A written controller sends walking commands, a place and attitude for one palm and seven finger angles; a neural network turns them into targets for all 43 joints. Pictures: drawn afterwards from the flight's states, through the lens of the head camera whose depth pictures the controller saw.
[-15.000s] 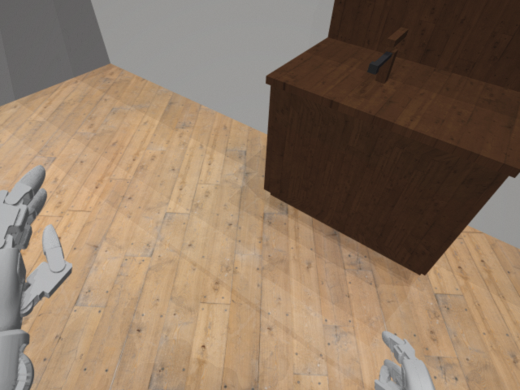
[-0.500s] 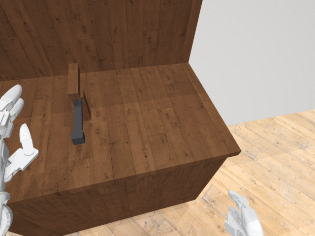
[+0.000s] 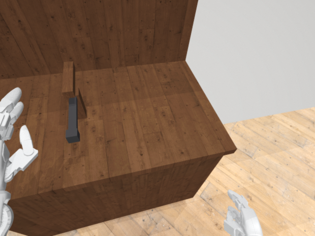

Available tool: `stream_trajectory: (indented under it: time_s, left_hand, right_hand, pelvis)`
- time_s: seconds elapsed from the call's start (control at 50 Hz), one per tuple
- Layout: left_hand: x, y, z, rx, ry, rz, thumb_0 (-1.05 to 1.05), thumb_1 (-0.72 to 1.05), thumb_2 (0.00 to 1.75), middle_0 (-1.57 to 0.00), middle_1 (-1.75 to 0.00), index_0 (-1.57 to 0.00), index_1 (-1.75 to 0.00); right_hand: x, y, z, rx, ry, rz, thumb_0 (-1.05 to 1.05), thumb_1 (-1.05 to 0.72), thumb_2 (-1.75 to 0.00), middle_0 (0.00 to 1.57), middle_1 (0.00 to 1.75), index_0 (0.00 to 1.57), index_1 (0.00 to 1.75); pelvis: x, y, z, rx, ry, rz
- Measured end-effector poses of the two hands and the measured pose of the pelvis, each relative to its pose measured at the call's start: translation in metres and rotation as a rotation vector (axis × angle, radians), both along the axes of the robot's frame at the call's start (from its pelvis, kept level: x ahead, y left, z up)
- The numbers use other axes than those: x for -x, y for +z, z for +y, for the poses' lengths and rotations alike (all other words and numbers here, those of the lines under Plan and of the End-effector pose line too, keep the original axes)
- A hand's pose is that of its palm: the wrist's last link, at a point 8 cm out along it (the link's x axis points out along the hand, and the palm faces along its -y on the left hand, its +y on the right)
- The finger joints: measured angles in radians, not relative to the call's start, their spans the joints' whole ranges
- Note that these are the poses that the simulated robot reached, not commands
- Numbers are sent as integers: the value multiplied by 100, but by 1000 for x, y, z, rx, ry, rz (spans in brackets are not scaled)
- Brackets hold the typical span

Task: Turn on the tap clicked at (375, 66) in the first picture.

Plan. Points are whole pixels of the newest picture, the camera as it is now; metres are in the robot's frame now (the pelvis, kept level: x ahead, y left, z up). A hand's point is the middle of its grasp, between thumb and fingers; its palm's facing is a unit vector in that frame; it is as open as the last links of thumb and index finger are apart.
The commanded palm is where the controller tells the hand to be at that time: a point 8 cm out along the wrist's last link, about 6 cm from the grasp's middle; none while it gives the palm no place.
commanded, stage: shuffle to correct the standing spot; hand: left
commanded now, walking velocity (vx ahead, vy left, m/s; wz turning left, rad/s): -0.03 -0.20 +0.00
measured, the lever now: (72, 135) +0.33 +0.26 +0.04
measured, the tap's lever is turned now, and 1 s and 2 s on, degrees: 0 0 0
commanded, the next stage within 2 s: come to a stop and stand still in 0.44 s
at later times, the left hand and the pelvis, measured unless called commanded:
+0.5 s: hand (71, 155) +0.23 +0.19 +0.15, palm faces +0.30 -0.86 -0.41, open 7.4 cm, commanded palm +0.16 +0.23 +0.17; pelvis +0.00 -0.05 -0.01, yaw -1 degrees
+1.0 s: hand (51, 147) +0.24 +0.23 +0.15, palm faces +0.32 -0.87 -0.37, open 7.4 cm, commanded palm +0.17 +0.27 +0.17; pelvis +0.00 +0.00 -0.01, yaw -2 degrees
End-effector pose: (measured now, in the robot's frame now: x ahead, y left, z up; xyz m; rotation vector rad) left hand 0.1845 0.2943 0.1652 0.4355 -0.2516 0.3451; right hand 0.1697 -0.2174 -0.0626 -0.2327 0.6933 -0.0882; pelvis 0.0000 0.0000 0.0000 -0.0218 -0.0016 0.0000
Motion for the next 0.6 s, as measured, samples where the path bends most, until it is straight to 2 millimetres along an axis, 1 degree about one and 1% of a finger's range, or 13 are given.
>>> stream_trajectory:
  time_s: [0.08,0.18,0.3,0.46,0.54,0.6]
  left_hand:
    - [-4,-2,-9,9,-11,4,2,89,90,-21,-30,-21,-30]
    - [-6,2,-25,-10,-43,5,2,89,90,-21,-30,-21,-30]
    - [-5,6,-40,-42,-55,28,2,89,90,-21,-30,-21,-30]
    - [-6,-1,-57,-21,-49,69,2,89,90,-21,-30,-21,-30]
    - [-7,1,-67,-24,-68,61,2,89,90,-21,-30,-21,-30]
    - [-7,3,-70,-36,-79,51,2,89,90,-21,-30,-21,-30]
  right_hand:
    - [-2,1,-3,-11,4,-4,1,-90,-90,21,30,20,30]
    - [-4,-1,-13,-19,5,-3,1,-90,-90,21,30,21,30]
    - [-3,-4,-34,-13,-13,6,1,-90,-90,21,30,21,30]
    - [3,-9,-67,15,-58,21,1,-90,-90,21,30,20,30]
    - [8,-10,-78,28,-79,26,1,-90,-90,21,30,20,30]
    - [11,-10,-83,32,-93,27,1,-90,-90,20,30,20,30]
  pelvis:
    - [0,-1,-7,-2,-1,3]
    - [-1,-2,-18,0,-1,8]
    - [-2,-3,-33,7,-6,15]
    - [-2,-6,-49,6,-10,22]
    - [-2,-7,-54,5,-10,23]
    - [-2,-8,-56,6,-9,23]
